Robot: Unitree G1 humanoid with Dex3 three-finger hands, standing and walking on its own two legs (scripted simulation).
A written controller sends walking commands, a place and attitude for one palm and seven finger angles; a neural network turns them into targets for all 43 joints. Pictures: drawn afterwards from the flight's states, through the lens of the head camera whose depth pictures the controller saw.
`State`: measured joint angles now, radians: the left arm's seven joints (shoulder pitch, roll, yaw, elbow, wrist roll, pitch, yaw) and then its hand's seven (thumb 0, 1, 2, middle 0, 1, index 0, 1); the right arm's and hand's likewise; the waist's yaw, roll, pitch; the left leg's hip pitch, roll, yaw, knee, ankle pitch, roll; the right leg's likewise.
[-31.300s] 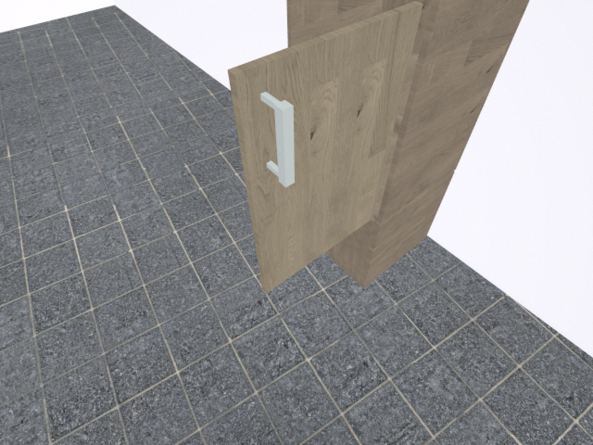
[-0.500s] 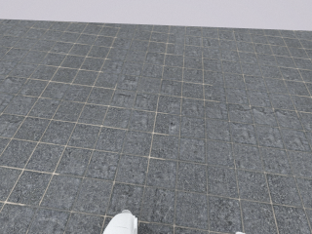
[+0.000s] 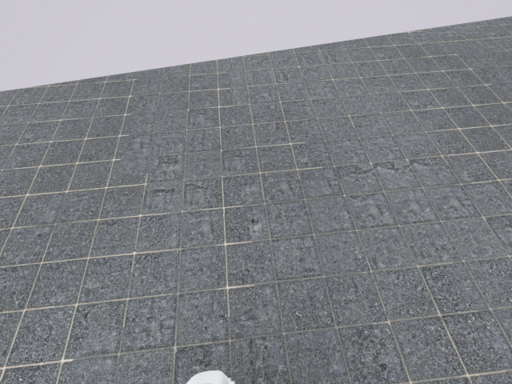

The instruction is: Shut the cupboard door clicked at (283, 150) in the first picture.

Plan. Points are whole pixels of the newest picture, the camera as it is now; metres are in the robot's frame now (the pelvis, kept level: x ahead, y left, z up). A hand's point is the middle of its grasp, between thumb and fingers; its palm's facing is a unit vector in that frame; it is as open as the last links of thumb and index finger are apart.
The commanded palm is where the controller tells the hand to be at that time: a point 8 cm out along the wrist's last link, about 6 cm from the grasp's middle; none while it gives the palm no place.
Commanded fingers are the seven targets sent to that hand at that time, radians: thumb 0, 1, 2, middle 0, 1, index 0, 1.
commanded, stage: turn to face it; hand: left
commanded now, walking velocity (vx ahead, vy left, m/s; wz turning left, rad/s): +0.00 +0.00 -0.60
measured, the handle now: out of the picture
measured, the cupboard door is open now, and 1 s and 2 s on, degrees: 60 60 60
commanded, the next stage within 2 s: none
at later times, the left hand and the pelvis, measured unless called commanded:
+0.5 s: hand (167, 319) +0.24 +0.21 -0.14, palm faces -0.30 -0.93 -0.21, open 7.4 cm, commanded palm none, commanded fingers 0.00 0.90 0.90 -0.20 -0.30 -0.20 -0.30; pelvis +0.04 +0.04 +0.02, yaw -19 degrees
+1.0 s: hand (200, 324) +0.24 +0.14 -0.16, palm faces -0.54 -0.81 -0.22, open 7.4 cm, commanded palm none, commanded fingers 0.00 0.90 0.90 -0.20 -0.30 -0.20 -0.30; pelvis +0.07 +0.02 +0.01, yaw -35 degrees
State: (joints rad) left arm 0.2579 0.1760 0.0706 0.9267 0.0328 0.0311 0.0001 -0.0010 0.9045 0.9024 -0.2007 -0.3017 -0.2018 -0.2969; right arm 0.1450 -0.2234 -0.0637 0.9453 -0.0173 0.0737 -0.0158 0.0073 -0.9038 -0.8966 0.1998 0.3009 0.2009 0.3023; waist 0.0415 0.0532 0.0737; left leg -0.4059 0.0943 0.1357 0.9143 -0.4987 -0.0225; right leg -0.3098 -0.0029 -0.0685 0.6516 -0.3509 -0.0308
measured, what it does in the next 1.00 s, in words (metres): steps on the spot, turning right: left foot, then right foot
